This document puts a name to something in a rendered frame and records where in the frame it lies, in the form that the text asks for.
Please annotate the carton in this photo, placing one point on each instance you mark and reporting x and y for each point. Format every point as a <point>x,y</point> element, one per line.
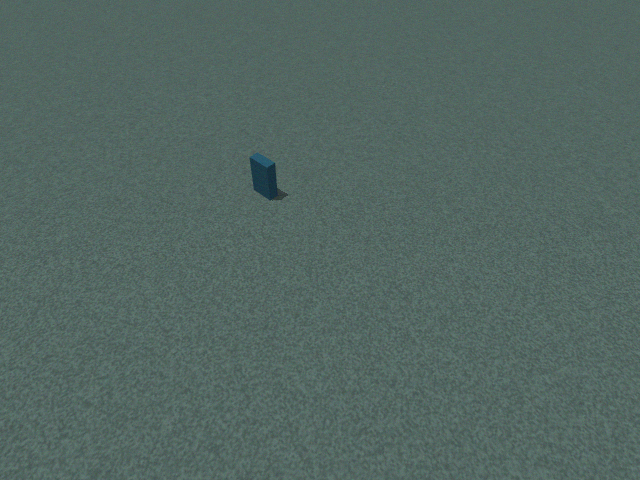
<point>263,176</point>

